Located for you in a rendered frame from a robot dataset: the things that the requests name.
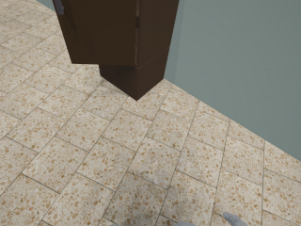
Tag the handle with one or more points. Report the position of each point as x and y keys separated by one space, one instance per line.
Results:
x=59 y=8

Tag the cupboard door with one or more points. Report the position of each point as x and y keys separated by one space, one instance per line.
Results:
x=99 y=32

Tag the robot right hand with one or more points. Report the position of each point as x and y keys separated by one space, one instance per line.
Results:
x=233 y=220

